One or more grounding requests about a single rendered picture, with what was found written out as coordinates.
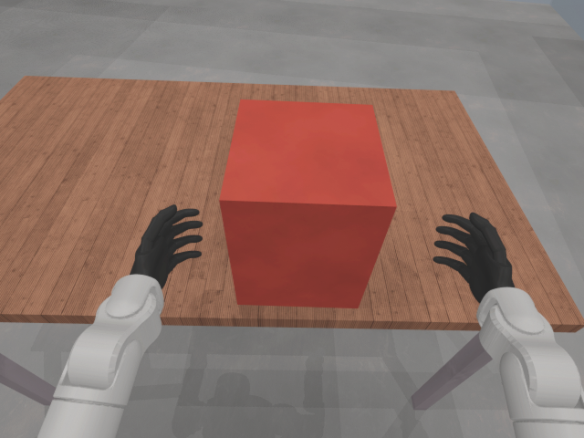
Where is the table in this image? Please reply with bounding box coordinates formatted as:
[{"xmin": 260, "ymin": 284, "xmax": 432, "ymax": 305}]
[{"xmin": 0, "ymin": 76, "xmax": 584, "ymax": 410}]

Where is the left robot hand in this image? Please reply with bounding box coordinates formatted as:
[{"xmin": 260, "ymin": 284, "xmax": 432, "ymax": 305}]
[{"xmin": 130, "ymin": 204, "xmax": 203, "ymax": 289}]

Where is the right robot hand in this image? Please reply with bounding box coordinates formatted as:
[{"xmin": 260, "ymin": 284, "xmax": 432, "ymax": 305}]
[{"xmin": 433, "ymin": 213, "xmax": 515, "ymax": 303}]

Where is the robot right forearm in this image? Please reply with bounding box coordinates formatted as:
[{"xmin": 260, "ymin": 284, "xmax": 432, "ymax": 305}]
[{"xmin": 476, "ymin": 287, "xmax": 584, "ymax": 438}]

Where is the carton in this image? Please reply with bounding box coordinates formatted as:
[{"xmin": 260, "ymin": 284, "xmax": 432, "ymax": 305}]
[{"xmin": 219, "ymin": 99, "xmax": 397, "ymax": 308}]

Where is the robot left forearm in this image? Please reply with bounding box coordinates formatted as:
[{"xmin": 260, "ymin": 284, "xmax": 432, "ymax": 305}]
[{"xmin": 35, "ymin": 275, "xmax": 164, "ymax": 438}]

